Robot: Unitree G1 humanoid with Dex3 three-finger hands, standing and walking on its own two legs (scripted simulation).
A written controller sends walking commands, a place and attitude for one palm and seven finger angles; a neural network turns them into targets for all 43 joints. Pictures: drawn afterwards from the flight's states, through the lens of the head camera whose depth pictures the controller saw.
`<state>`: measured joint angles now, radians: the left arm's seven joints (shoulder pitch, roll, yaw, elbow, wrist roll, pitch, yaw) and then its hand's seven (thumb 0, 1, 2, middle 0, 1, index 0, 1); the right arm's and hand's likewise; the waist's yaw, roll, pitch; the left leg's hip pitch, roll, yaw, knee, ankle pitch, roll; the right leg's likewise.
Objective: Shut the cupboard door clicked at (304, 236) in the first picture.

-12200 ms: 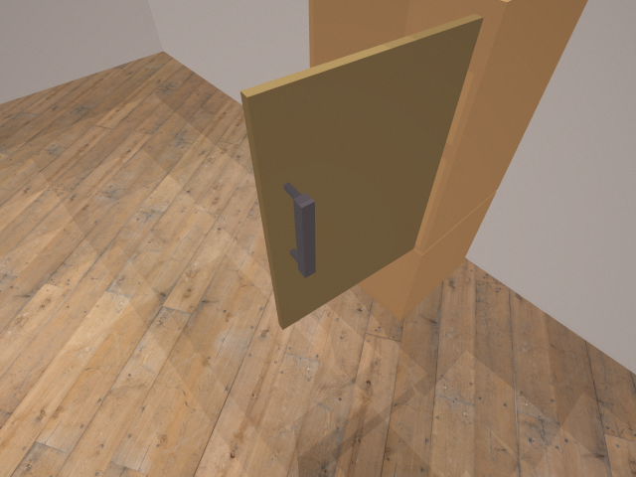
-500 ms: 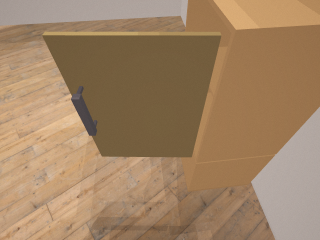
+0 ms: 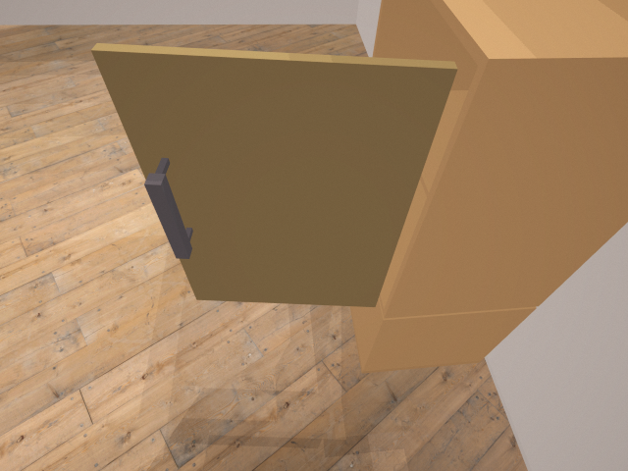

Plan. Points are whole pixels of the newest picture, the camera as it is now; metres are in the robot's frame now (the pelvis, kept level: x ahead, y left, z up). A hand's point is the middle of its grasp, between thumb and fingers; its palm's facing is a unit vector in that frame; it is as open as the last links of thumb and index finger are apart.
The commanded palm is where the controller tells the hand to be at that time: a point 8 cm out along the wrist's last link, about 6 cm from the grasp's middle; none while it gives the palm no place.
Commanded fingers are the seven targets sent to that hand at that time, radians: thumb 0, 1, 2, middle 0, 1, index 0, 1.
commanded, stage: raise the hand and make a fist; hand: left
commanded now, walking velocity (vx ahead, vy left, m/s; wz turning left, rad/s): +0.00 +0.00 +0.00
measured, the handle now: (174, 211) +0.48 +0.26 +0.01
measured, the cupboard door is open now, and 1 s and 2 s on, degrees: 83 83 83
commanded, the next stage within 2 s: bring the fist close to the handle in 1.86 s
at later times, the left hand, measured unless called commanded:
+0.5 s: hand out of the picture +0.13 +0.20 -0.04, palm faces +0.18 -0.98 -0.08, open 5.5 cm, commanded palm +0.12 +0.23 -0.04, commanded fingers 0.00 0.90 0.90 -0.71 -0.86 -0.71 -0.86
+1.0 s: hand (163, 422) +0.18 +0.20 -0.03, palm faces -0.03 -1.00 +0.00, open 3.4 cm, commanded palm +0.15 +0.26 -0.01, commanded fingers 0.00 0.90 0.90 -1.17 -1.36 -1.17 -1.36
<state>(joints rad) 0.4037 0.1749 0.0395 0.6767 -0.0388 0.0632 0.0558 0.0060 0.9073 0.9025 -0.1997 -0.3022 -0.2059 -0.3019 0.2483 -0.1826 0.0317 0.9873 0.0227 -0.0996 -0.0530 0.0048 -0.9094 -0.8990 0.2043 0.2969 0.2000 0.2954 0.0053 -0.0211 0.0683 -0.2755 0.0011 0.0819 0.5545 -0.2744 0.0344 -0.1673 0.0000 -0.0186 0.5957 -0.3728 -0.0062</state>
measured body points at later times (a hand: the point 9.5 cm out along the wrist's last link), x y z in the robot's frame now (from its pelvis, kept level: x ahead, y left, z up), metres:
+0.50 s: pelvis -0.02 -0.02 -0.10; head +0.03 -0.01 +0.35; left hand +0.11 +0.25 -0.03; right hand +0.23 -0.24 -0.14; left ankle +0.01 +0.10 -0.73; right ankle -0.01 -0.09 -0.73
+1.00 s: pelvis -0.02 +0.02 -0.09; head +0.05 +0.03 +0.36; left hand +0.17 +0.25 -0.03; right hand +0.17 -0.21 -0.16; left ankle +0.01 +0.10 -0.73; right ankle -0.01 -0.09 -0.73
